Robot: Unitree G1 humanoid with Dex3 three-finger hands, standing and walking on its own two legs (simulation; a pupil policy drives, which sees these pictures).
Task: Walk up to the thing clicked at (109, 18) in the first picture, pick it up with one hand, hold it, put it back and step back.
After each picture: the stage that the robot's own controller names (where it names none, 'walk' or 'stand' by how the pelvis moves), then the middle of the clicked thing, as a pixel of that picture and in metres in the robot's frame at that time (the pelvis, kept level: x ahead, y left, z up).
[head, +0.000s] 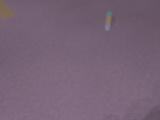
stand; (108, 21) +1.76 -0.30 -0.66
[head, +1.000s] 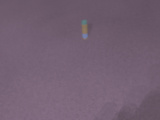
walk; (84, 30) +1.65 +0.10 -0.63
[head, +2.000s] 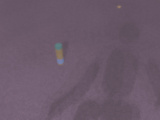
walk; (59, 54) +1.11 +0.29 -0.63
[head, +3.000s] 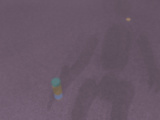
walk; (57, 89) +0.68 +0.24 -0.63
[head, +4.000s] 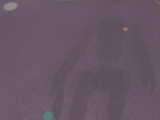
stand; out of the picture +0.43 +0.26 -0.63
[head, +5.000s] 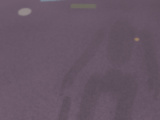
stand; out of the picture +0.40 +0.23 -0.64
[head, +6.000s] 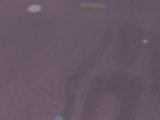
stand; out of the picture +0.43 +0.20 -0.65
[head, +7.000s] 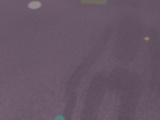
stand; out of the picture +0.42 +0.19 -0.65
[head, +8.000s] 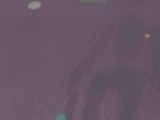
stand; out of the picture +0.42 +0.20 -0.65
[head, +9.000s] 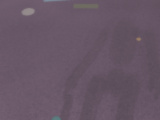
stand; out of the picture +0.44 +0.22 -0.66
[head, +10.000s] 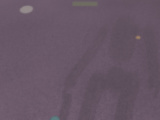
stand; out of the picture +0.42 +0.23 -0.66
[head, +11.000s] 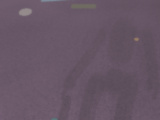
stand; out of the picture +0.42 +0.23 -0.66
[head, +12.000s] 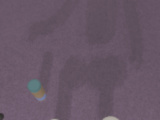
go down; (38, 91) +0.45 +0.25 -0.49
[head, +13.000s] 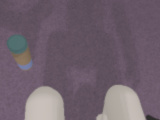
go down; (22, 55) +0.48 +0.26 -0.26
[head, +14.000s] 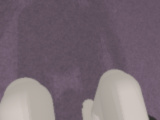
close in; out of the picture +0.47 +0.30 -0.18
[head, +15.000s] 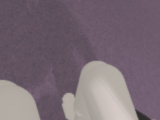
close; out of the picture +0.46 +0.32 -0.16
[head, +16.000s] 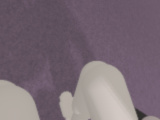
lift; out of the picture +0.44 +0.32 -0.16
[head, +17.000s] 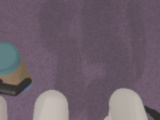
lift; (15, 73) +0.35 +0.23 -0.02
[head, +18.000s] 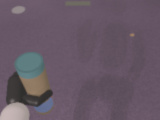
hold; (38, 88) +0.32 +0.17 +0.07
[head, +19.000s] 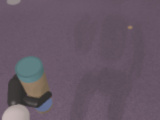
hold; (37, 89) +0.33 +0.17 +0.03
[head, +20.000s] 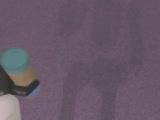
crouch; (25, 77) +0.37 +0.20 -0.02
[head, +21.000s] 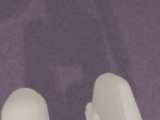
lower; out of the picture +0.51 +0.28 -0.04
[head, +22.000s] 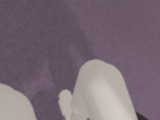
lower; out of the picture +0.47 +0.33 -0.16
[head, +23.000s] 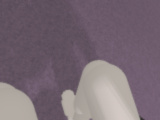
lower; out of the picture +0.45 +0.32 -0.16
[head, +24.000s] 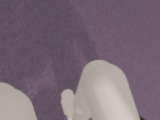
lower; out of the picture +0.45 +0.32 -0.17
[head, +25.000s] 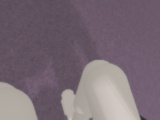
lower; out of the picture +0.45 +0.32 -0.17
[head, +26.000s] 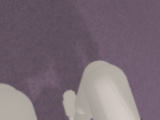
open; out of the picture +0.46 +0.30 -0.17
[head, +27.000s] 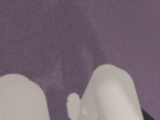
stand; out of the picture +0.45 +0.29 -0.18
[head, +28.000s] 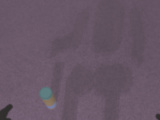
stand; (49, 99) +0.44 +0.22 -0.50
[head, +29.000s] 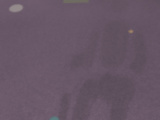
stand; out of the picture +0.41 +0.21 -0.60
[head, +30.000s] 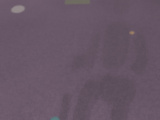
stand; out of the picture +0.41 +0.21 -0.60
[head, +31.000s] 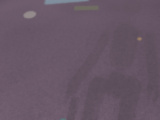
stand; out of the picture +0.43 +0.19 -0.65
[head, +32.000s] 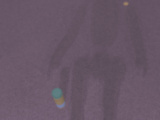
walk; (59, 98) +0.49 +0.19 -0.63
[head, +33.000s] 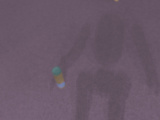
walk; (59, 78) +0.73 +0.27 -0.64
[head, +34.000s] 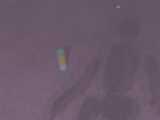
stand; (62, 60) +1.04 +0.26 -0.63
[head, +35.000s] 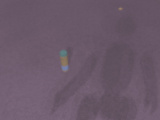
stand; (64, 61) +1.04 +0.23 -0.65
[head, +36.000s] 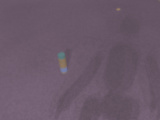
stand; (62, 63) +1.04 +0.24 -0.66
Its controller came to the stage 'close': yes
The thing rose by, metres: 0.68
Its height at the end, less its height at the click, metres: +0.00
